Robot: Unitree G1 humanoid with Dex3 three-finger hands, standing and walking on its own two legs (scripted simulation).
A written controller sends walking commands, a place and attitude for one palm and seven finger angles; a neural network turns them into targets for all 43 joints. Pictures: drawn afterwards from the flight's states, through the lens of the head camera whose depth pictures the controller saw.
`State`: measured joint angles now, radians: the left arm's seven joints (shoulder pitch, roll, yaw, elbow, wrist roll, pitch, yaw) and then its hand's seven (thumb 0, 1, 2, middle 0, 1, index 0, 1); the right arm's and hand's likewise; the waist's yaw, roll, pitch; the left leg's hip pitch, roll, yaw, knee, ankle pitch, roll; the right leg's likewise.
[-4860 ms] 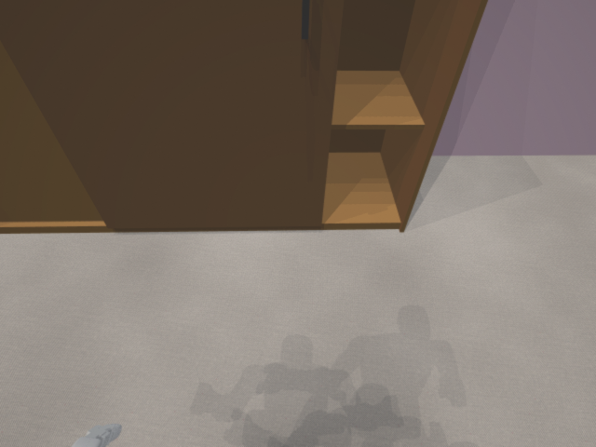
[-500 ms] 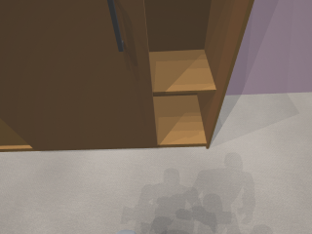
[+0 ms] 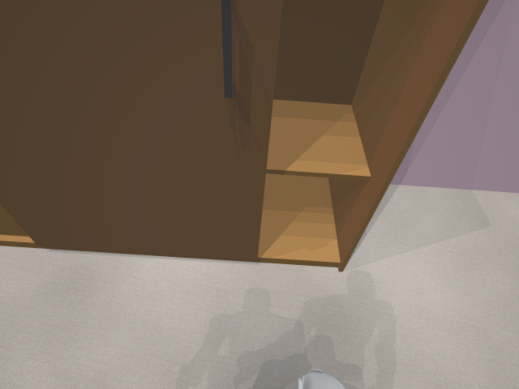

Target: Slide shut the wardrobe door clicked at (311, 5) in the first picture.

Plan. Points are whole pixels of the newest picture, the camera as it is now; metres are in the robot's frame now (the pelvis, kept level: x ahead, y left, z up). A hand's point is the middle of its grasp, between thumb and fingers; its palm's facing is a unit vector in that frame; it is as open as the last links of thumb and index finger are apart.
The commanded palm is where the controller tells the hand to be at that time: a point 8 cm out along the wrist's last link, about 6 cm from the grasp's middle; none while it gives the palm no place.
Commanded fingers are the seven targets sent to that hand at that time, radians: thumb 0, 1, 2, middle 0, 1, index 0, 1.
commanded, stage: take the last steps up to it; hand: left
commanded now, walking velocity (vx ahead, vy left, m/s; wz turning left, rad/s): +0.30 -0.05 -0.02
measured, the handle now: (228, 47) +0.70 +0.12 +0.19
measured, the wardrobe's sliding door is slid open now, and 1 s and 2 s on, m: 0.36 0.36 0.36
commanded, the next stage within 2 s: come to a stop and stand still in 0.42 s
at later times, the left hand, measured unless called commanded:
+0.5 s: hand (194, 372) +0.18 +0.12 -0.17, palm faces +0.07 -0.98 -0.18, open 7.3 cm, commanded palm none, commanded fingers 0.00 0.90 0.90 -0.20 -0.30 -0.20 -0.30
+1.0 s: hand (187, 343) +0.23 +0.15 -0.17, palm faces +0.05 -0.96 -0.29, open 7.4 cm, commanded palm none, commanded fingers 0.00 0.90 0.90 -0.20 -0.30 -0.20 -0.30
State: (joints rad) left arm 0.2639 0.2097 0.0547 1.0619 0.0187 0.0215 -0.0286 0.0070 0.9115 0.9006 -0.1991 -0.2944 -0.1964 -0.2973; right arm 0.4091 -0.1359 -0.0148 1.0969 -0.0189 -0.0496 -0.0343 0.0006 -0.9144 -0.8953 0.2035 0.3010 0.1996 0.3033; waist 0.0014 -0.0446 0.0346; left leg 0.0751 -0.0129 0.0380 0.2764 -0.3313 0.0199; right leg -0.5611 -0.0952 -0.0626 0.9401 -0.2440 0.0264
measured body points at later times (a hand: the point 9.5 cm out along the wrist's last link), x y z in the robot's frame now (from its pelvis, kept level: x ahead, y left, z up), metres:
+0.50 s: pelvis +0.17 -0.05 +0.00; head +0.18 -0.05 +0.45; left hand +0.18 +0.17 -0.15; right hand +0.22 -0.29 -0.15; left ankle +0.24 +0.08 -0.70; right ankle +0.16 -0.13 -0.74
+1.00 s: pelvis +0.19 -0.07 -0.01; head +0.22 -0.08 +0.44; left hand +0.23 +0.19 -0.15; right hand +0.26 -0.31 -0.16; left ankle +0.26 +0.07 -0.74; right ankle +0.17 -0.19 -0.72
